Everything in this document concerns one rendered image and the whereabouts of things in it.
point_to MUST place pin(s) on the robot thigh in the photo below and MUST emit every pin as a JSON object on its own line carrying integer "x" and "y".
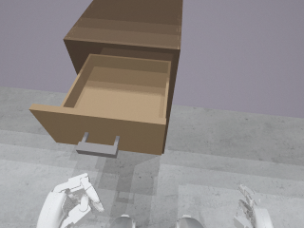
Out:
{"x": 187, "y": 222}
{"x": 123, "y": 222}

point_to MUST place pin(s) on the robot right thigh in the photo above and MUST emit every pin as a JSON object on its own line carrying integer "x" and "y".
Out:
{"x": 187, "y": 222}

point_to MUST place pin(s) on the robot left hand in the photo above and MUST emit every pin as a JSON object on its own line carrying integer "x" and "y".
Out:
{"x": 59, "y": 204}

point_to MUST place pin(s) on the robot left thigh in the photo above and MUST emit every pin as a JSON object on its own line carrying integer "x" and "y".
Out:
{"x": 123, "y": 222}

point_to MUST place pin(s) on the cabinet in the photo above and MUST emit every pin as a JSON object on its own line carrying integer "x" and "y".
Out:
{"x": 144, "y": 29}

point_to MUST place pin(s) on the drawer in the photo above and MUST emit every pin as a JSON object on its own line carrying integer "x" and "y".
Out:
{"x": 112, "y": 96}

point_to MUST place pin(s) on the handle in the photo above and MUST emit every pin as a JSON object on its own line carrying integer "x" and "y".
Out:
{"x": 97, "y": 149}

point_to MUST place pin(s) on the robot right hand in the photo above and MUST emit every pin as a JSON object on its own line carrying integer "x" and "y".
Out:
{"x": 257, "y": 216}

